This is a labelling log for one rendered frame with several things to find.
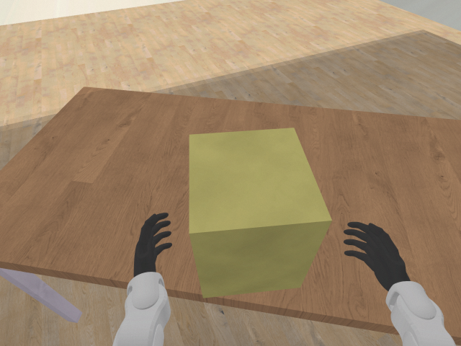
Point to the right robot forearm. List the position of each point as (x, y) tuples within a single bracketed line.
[(418, 320)]

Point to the left robot forearm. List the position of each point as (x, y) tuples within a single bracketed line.
[(147, 312)]

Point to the robot left hand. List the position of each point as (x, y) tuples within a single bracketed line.
[(145, 251)]

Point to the table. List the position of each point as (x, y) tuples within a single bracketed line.
[(73, 201)]

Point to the robot right hand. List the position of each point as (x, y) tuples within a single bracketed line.
[(383, 257)]

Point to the carton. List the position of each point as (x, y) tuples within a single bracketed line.
[(256, 215)]

